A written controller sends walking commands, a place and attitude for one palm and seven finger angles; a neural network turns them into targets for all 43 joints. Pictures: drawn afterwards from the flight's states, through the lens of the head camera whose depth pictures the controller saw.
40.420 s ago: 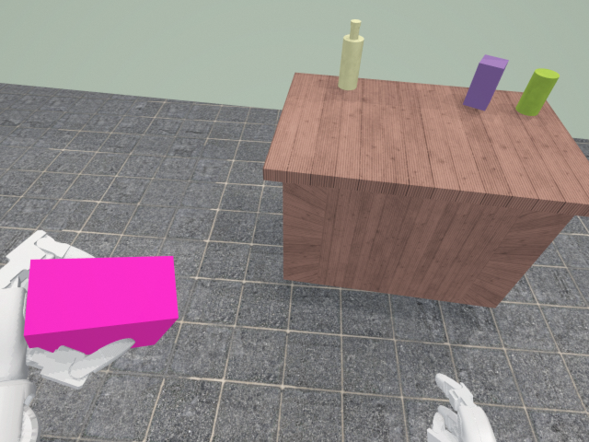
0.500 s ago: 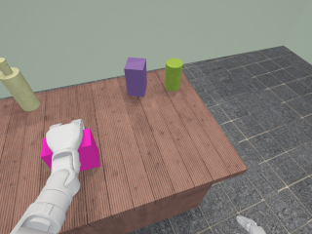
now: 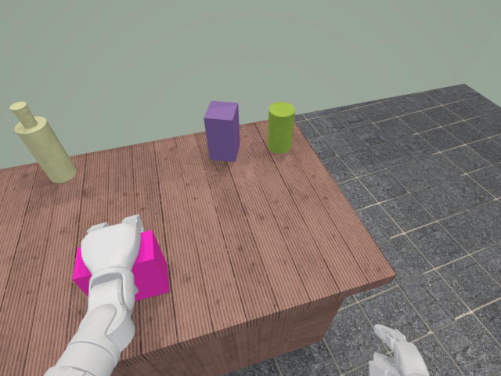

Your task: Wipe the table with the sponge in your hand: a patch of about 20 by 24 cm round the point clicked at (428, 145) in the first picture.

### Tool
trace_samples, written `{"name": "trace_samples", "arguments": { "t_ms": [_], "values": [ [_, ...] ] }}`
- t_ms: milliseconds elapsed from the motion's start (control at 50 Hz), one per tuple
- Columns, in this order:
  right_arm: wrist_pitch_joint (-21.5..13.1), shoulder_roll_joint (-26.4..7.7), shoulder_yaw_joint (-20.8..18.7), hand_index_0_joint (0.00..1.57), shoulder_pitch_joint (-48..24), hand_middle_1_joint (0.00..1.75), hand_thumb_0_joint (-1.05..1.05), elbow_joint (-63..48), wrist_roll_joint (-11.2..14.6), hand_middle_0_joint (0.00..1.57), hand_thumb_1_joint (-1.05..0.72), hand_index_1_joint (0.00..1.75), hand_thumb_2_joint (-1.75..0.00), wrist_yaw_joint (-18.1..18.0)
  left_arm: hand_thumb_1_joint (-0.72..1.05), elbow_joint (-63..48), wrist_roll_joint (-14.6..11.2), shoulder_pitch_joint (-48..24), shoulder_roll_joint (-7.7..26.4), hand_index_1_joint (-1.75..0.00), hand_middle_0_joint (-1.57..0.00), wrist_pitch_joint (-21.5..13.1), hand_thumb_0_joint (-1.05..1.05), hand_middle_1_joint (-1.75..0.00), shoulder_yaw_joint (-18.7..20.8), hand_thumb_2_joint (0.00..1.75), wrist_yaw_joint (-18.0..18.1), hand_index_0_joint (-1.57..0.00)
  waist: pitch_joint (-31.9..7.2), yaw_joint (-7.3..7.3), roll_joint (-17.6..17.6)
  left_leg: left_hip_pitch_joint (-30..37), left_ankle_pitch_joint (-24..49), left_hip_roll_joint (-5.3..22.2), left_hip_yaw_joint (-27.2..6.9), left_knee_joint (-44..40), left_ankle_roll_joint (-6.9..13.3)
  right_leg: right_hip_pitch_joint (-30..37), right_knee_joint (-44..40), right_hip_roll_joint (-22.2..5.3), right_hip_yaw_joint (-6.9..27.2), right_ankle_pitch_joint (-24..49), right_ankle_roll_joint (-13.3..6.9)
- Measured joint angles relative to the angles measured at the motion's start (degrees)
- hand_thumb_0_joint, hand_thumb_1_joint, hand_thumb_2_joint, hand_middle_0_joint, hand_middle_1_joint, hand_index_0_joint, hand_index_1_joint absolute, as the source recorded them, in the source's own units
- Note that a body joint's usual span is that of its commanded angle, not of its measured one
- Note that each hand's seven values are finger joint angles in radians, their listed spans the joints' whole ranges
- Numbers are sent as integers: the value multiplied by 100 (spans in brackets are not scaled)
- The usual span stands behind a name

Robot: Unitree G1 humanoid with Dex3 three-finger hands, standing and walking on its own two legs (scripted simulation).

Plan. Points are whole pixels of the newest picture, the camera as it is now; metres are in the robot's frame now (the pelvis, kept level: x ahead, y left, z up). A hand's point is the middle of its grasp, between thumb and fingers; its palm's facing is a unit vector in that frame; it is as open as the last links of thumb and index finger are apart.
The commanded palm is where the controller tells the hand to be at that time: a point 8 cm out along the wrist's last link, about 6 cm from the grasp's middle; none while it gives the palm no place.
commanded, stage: wipe back along the first lane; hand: left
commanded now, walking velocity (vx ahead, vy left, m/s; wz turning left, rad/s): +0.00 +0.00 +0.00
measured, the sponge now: (129, 276) +0.29 +0.27 -0.05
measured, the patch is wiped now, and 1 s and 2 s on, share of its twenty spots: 1.00 1.00 1.00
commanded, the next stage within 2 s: lift the sponge slowly off the table in 0.06 s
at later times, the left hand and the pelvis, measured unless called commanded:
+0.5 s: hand (125, 273) +0.27 +0.25 +0.00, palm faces -0.07 -0.06 -1.00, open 10.5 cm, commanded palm +0.24 +0.24 +0.05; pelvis -0.01 -0.01 +0.00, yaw +0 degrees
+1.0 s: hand (122, 271) +0.27 +0.25 +0.01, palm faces -0.06 -0.11 -0.99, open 10.4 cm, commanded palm +0.25 +0.24 +0.08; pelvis +0.00 -0.01 +0.01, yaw +0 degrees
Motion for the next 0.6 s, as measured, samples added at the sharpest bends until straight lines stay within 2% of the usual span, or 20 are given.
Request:
{"name": "trace_samples", "arguments": {
  "t_ms": [160, 260, 440, 600],
  "values": [
    [-19, -29, -14, 20, 0, 30, 1, 23, -5, 20, -90, 30, -89, -26, -49, -289, -16, 346, -45, -140, -63, 46, 0, -137, -34, 104, 44, -64, 27, 23, 9, 101, 42, 13, 30, -51, -22, 66, 3, 13, 31, 26, -25],
    [-13, -34, -11, 20, -38, 30, 1, 53, -7, 20, -90, 30, -89, -87, -50, -230, -30, 277, -46, -140, -63, 94, 0, -137, -66, 104, -18, -65, 86, 31, -7, 147, 82, 14, 17, -81, -36, 109, -11, 13, 18, 52, -43],
    [-67, -15, -31, 20, -66, 30, 1, 67, -36, 20, -90, 30, -89, -151, -51, -148, -85, 192, 60, -138, -65, -60, 0, -135, 35, 104, -266, -67, 177, 2, 11, 279, 157, 32, 26, -218, -58, 228, -136, 33, 35, 128, -69],
    [-123, -25, -75, 20, -87, 30, 1, 144, -68, 20, -90, 30, -89, -150, -52, -430, -121, 463, 32, -136, -67, -189, -1, -133, 12, 104, -267, -68, 232, 57, 61, 449, 190, 29, 41, -355, -55, 382, -249, 33, 62, 155, -64]
  ]
}}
